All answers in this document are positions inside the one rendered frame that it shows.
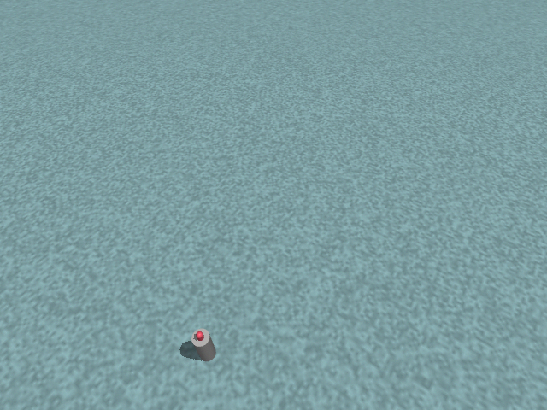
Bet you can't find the bottle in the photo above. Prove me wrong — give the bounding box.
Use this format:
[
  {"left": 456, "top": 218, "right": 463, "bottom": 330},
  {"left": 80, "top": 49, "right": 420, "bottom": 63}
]
[{"left": 191, "top": 329, "right": 216, "bottom": 361}]

